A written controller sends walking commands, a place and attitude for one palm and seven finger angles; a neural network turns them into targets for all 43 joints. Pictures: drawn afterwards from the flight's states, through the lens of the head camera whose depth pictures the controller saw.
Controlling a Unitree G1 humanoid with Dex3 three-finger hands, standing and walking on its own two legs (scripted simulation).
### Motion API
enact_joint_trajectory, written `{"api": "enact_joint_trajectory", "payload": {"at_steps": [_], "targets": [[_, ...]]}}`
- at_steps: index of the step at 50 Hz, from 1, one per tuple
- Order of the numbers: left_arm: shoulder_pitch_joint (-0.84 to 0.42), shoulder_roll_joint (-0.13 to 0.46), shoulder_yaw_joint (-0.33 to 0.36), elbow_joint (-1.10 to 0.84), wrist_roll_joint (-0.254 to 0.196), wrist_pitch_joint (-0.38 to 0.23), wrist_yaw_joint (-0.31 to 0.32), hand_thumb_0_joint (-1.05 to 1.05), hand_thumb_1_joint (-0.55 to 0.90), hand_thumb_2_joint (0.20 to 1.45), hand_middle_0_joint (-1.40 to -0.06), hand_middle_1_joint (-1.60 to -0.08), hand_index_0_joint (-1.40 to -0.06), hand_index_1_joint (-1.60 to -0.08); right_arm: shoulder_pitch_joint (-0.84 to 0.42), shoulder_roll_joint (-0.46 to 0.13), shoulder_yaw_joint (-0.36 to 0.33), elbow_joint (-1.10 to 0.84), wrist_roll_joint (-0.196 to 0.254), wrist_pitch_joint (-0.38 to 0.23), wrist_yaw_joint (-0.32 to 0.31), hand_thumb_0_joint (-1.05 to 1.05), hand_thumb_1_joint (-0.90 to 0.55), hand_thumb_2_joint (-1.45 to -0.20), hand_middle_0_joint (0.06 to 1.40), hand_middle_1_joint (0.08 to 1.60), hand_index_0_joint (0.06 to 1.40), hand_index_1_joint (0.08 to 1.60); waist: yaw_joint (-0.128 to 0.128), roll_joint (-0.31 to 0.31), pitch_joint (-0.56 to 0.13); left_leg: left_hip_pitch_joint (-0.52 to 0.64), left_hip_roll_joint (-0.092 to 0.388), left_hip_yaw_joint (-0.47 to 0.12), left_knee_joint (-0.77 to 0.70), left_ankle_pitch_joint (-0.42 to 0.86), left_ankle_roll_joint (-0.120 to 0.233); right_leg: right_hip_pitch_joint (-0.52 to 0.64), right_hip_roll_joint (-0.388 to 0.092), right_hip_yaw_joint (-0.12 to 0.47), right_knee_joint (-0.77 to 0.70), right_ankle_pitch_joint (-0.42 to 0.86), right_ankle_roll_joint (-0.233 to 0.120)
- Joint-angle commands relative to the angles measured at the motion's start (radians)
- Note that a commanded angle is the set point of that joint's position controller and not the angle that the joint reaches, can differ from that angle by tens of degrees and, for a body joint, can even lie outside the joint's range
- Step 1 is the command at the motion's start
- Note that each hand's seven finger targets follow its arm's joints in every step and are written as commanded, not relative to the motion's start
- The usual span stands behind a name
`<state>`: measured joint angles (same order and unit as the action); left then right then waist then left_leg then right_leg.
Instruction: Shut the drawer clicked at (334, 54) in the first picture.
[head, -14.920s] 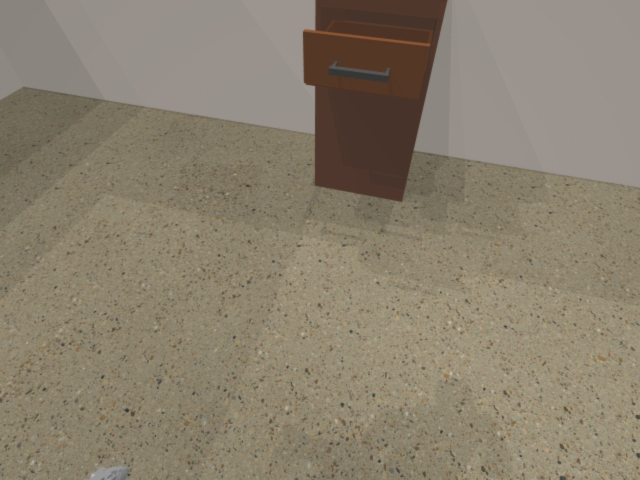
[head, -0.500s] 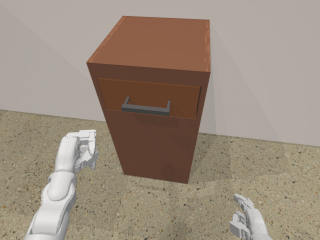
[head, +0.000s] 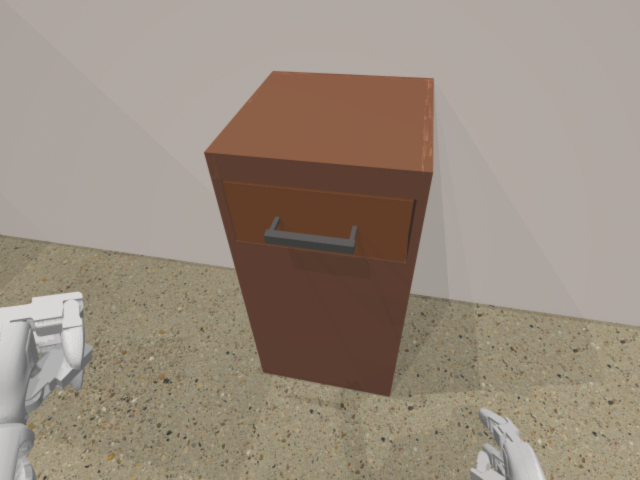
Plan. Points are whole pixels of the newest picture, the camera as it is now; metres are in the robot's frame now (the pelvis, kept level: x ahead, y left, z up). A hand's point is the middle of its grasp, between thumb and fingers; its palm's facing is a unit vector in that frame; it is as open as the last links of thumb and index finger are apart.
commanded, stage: draw the hand back to the body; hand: left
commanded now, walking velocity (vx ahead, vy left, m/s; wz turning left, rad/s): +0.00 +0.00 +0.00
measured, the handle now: (311, 234) +0.59 +0.11 -0.05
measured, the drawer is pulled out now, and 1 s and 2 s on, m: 0.00 0.00 0.00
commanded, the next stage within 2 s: step back with the hand held close in 0.12 s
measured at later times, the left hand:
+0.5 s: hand (94, 359) +0.17 +0.24 +0.15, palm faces +0.33 -0.81 -0.48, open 3.2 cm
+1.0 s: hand (24, 434) +0.10 +0.26 +0.15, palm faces +0.39 -0.78 -0.48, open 3.2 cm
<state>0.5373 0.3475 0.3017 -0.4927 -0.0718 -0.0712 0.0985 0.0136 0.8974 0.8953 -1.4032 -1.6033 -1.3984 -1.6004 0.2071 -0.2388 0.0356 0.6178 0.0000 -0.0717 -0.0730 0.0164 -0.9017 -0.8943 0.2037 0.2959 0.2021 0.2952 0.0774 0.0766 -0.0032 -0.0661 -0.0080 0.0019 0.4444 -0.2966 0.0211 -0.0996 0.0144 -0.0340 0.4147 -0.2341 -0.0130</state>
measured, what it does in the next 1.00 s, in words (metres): shifts its weight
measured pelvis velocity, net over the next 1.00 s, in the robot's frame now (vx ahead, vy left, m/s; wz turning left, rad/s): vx -0.09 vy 0.02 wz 0.02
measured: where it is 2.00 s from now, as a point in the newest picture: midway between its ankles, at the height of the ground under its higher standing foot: outside the picture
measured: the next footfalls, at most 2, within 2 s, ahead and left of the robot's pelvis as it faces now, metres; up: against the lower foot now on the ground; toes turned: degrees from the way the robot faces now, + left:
right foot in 1.56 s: -0.20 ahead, -0.06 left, +0.00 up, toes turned -4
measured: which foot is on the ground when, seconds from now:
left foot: down 0.00-1.00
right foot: down 0.00-1.00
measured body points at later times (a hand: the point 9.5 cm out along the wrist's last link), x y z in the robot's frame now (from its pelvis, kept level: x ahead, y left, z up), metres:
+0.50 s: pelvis -0.02 +0.01 +0.00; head -0.01 -0.01 +0.45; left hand +0.15 +0.28 +0.18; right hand +0.15 -0.24 -0.09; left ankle -0.03 +0.10 -0.74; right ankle +0.00 -0.11 -0.74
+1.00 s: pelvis -0.09 +0.02 -0.01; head -0.07 +0.03 +0.44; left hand +0.07 +0.30 +0.18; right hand +0.09 -0.22 -0.08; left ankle -0.03 +0.10 -0.74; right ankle +0.00 -0.11 -0.74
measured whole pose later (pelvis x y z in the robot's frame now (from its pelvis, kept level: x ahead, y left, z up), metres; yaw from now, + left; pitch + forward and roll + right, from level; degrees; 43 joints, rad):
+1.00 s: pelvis -0.09 +0.02 -0.01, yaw +1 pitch +0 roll -1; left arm 0.60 0.38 0.38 -0.55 0.01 -0.25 0.14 0.01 0.89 0.89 -1.41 -1.60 -1.40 -1.60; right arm 0.22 -0.22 0.00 0.54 0.00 -0.05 -0.08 0.02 -0.90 -0.89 0.21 0.30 0.20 0.30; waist 0.00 0.00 0.02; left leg -0.37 -0.04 0.00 0.60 -0.23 0.06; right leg -0.38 0.01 0.01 0.53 -0.16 0.02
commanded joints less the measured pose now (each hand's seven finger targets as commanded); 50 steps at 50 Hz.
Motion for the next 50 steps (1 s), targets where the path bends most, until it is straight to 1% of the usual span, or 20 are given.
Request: {"api": "enact_joint_trajectory", "payload": {"at_steps": [1, 7, 12, 13, 14, 15, 17, 21, 23, 24, 27, 29, 32, 38, 39, 42, 44, 47, 49, 50], "targets": [[-0.114, 0.114, 0.057, -0.146, 0.005, -0.059, 0.012, 0.000, 0.900, 0.900, -1.400, -1.600, -1.400, -1.600, -0.139, -0.096, -0.039, -0.159, -0.002, -0.070, -0.011, 0.000, -0.900, -0.900, 0.200, 0.300, 0.200, 0.300, -0.026, -0.073, 0.054, -0.082, 0.037, -0.018, -0.087, 0.182, 0.008, -0.029, -0.022, 0.016, -0.073, 0.083, -0.010], [-0.140, 0.145, 0.079, -0.186, 0.013, -0.080, 0.025, 0.000, 0.900, 0.900, -1.400, -1.600, -1.400, -1.600, -0.147, -0.091, -0.038, -0.155, -0.004, -0.091, -0.023, 0.000, -0.900, -0.900, 0.200, 0.300, 0.200, 0.300, -0.011, -0.011, -0.011, -0.063, 0.027, -0.016, -0.087, 0.148, 0.012, 0.002, -0.029, 0.030, -0.074, 0.047, -0.015], [-0.124, 0.155, 0.095, -0.191, 0.011, -0.088, 0.028, 0.000, 0.900, 0.900, -1.400, -1.600, -1.400, -1.600, -0.148, -0.085, -0.034, -0.152, -0.007, -0.108, -0.023, 0.000, -0.900, -0.900, 0.200, 0.300, 0.200, 0.300, -0.004, -0.015, -0.005, -0.070, 0.025, -0.015, -0.090, 0.164, 0.009, 0.019, -0.026, 0.033, -0.082, 0.068, -0.016], [-0.220, 0.270, 0.229, -0.247, 0.017, -0.136, 0.035, 0.000, 0.900, 0.900, -1.400, -1.600, -1.400, -1.600, -0.130, -0.121, -0.046, -0.182, -0.005, -0.081, -0.014, 0.000, -0.900, -0.900, 0.200, 0.300, 0.200, 0.300, -0.060, -0.024, 0.065, -0.160, 0.033, -0.041, -0.062, 0.086, 0.033, -0.081, -0.076, 0.171, -0.145, 0.064, -0.021], [-0.202, 0.270, 0.238, -0.205, 0.021, -0.153, 0.034, 0.000, 0.900, 0.900, -1.400, -1.600, -1.400, -1.600, -0.127, -0.105, -0.045, -0.168, -0.008, -0.068, -0.013, 0.000, -0.900, -0.900, 0.200, 0.300, 0.200, 0.300, -0.058, -0.041, 0.083, -0.161, 0.022, -0.052, -0.044, 0.052, 0.032, -0.110, -0.104, 0.189, -0.182, 0.011, -0.030], [-0.072, 0.172, 0.167, -0.114, 0.024, -0.149, 0.027, 0.000, 0.900, 0.900, -1.400, -1.600, -1.400, -1.600, -0.118, -0.100, -0.053, -0.158, -0.009, -0.055, -0.010, 0.000, -0.900, -0.900, 0.200, 0.300, 0.200, 0.300, -0.067, -0.078, 0.071, -0.145, 0.027, -0.049, -0.021, 0.073, 0.029, -0.143, -0.119, 0.188, -0.191, -0.007, -0.032], [-0.001, 0.127, 0.121, -0.114, 0.024, -0.157, 0.020, 0.000, 0.900, 0.900, -1.400, -1.600, -1.400, -1.600, -0.113, -0.107, -0.063, -0.162, -0.012, -0.032, 0.000, 0.000, -0.900, -0.900, 0.200, 0.300, 0.200, 0.300, -0.073, -0.075, 0.004, -0.129, 0.036, -0.042, -0.019, 0.138, 0.028, -0.125, -0.121, 0.158, -0.164, 0.061, -0.026], [0.060, 0.159, 0.151, -0.161, 0.022, -0.175, 0.030, 0.000, 0.900, 0.900, -1.400, -1.600, -1.400, -1.600, -0.120, -0.112, -0.078, -0.186, -0.004, -0.009, -0.004, 0.000, -0.900, -0.900, 0.200, 0.300, 0.200, 0.300, -0.070, -0.046, -0.129, -0.133, 0.059, -0.050, -0.060, 0.312, 0.026, -0.015, -0.090, 0.078, -0.039, 0.283, -0.005], [0.073, 0.185, 0.172, -0.200, 0.020, -0.179, 0.034, 0.000, 0.900, 0.900, -1.400, -1.600, -1.400, -1.600, -0.121, -0.113, -0.086, -0.203, 0.002, 0.002, -0.007, 0.000, -0.900, -0.900, 0.200, 0.300, 0.200, 0.300, -0.067, -0.044, -0.181, -0.142, 0.068, -0.054, -0.048, 0.416, 0.022, 0.025, -0.082, 0.066, 0.015, 0.388, 0.002], [0.078, 0.209, 0.197, -0.206, 0.018, -0.180, 0.036, 0.000, 0.900, 0.900, -1.400, -1.600, -1.400, -1.600, -0.132, -0.111, -0.088, -0.207, 0.001, 0.005, -0.012, 0.000, -0.900, -0.900, 0.200, 0.300, 0.200, 0.300, -0.061, -0.043, -0.193, -0.148, 0.067, -0.052, -0.043, 0.448, 0.020, 0.032, -0.083, 0.062, 0.028, 0.421, 0.004], [0.096, 0.201, 0.192, -0.215, 0.014, -0.177, 0.037, 0.000, 0.900, 0.900, -1.400, -1.600, -1.400, -1.600, -0.127, -0.106, -0.093, -0.221, 0.007, 0.017, -0.015, 0.000, -0.900, -0.900, 0.200, 0.300, 0.200, 0.300, -0.064, -0.056, -0.192, -0.178, 0.074, -0.052, -0.034, 0.451, 0.019, 0.031, -0.083, 0.069, 0.057, 0.452, 0.009], [0.086, 0.211, 0.197, -0.239, 0.017, -0.179, 0.038, 0.000, 0.900, 0.900, -1.400, -1.600, -1.400, -1.600, -0.128, -0.114, -0.095, -0.226, 0.005, 0.019, -0.019, 0.000, -0.900, -0.900, 0.200, 0.300, 0.200, 0.300, -0.063, -0.032, -0.186, -0.210, 0.075, -0.064, -0.044, 0.428, 0.021, 0.032, -0.077, 0.069, 0.069, 0.430, 0.011], [0.086, 0.193, 0.181, -0.215, 0.023, -0.180, 0.042, 0.000, 0.900, 0.900, -1.400, -1.600, -1.400, -1.600, -0.124, -0.113, -0.096, -0.227, 0.007, 0.018, -0.021, 0.000, -0.900, -0.900, 0.200, 0.300, 0.200, 0.300, -0.068, -0.030, -0.130, -0.276, 0.087, -0.072, -0.075, 0.292, 0.036, 0.006, -0.065, 0.072, 0.068, 0.308, 0.020], [0.054, 0.184, 0.176, -0.216, 0.048, -0.202, 0.052, 0.000, 0.900, 0.900, -1.400, -1.600, -1.400, -1.600, -0.115, -0.123, -0.099, -0.233, 0.007, 0.005, -0.017, 0.000, -0.900, -0.900, 0.200, 0.300, 0.200, 0.300, -0.081, -0.044, -0.056, -0.498, 0.090, -0.105, -0.120, -0.108, 0.071, 0.043, -0.059, 0.113, 0.061, 0.119, 0.018], [0.040, 0.198, 0.189, -0.242, 0.052, -0.209, 0.053, 0.000, 0.900, 0.900, -1.400, -1.600, -1.400, -1.600, -0.116, -0.130, -0.101, -0.238, 0.004, 0.000, -0.019, 0.000, -0.900, -0.900, 0.200, 0.300, 0.200, 0.300, -0.082, -0.027, -0.061, -0.527, 0.091, -0.115, -0.125, -0.151, 0.075, 0.059, -0.059, 0.120, 0.060, 0.101, 0.017], [0.047, 0.190, 0.185, -0.236, 0.059, -0.220, 0.059, 0.000, 0.900, 0.900, -1.400, -1.600, -1.400, -1.600, -0.102, -0.125, -0.100, -0.238, 0.004, -0.011, -0.015, 0.000, -0.900, -0.900, 0.200, 0.300, 0.200, 0.300, -0.085, -0.055, -0.043, -0.544, 0.085, -0.116, -0.104, -0.228, 0.079, 0.012, -0.065, 0.134, 0.034, 0.001, 0.014], [0.022, 0.197, 0.190, -0.265, 0.065, -0.230, 0.061, 0.000, 0.900, 0.900, -1.400, -1.600, -1.400, -1.600, -0.100, -0.133, -0.101, -0.239, 0.000, -0.021, -0.017, 0.000, -0.900, -0.900, 0.200, 0.300, 0.200, 0.300, -0.089, -0.020, -0.035, -0.572, 0.098, -0.139, -0.120, -0.281, 0.084, 0.007, -0.055, 0.130, 0.043, -0.052, 0.015], [0.025, 0.181, 0.186, -0.265, 0.075, -0.242, 0.066, 0.000, 0.900, 0.900, -1.400, -1.600, -1.400, -1.600, -0.094, -0.134, -0.098, -0.239, 0.000, -0.036, -0.018, 0.000, -0.900, -0.900, 0.200, 0.300, 0.200, 0.300, -0.087, 0.032, -0.035, -0.658, 0.141, -0.181, -0.177, -0.361, 0.104, 0.067, -0.017, 0.100, 0.149, -0.023, 0.027], [0.021, 0.194, 0.205, -0.272, 0.083, -0.248, 0.067, 0.000, 0.900, 0.900, -1.400, -1.600, -1.400, -1.600, -0.097, -0.132, -0.101, -0.240, 0.000, -0.047, -0.023, 0.000, -0.900, -0.900, 0.200, 0.300, 0.200, 0.300, -0.083, 0.067, -0.053, -0.727, 0.165, -0.211, -0.211, -0.390, 0.116, 0.146, 0.013, 0.093, 0.240, 0.075, 0.032], [0.029, 0.191, 0.209, -0.265, 0.085, -0.250, 0.066, 0.000, 0.900, 0.900, -1.400, -1.600, -1.400, -1.600, -0.097, -0.126, -0.100, -0.239, 0.001, -0.051, -0.023, 0.000, -0.900, -0.900, 0.200, 0.300, 0.200, 0.300, -0.080, 0.067, -0.056, -0.748, 0.165, -0.201, -0.198, -0.389, 0.120, 0.166, 0.014, 0.103, 0.260, 0.108, 0.033]]}}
